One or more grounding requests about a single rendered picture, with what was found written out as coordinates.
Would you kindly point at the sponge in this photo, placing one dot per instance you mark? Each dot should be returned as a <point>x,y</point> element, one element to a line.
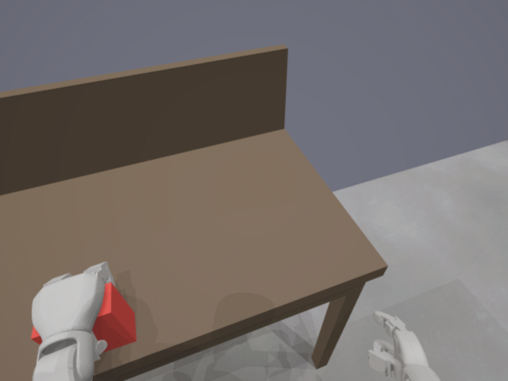
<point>115,322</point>

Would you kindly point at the table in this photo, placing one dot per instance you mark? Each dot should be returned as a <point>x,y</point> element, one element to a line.
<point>182,177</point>

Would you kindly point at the right robot forearm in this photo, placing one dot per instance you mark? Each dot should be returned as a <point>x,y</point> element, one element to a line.
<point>418,372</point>

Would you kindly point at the left robot forearm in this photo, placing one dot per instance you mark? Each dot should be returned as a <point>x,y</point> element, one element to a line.
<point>66,356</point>

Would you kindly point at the robot right hand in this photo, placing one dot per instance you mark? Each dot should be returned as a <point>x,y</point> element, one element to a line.
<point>390,360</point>

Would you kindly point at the robot left hand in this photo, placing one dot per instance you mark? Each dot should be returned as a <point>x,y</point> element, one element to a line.
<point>72,303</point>

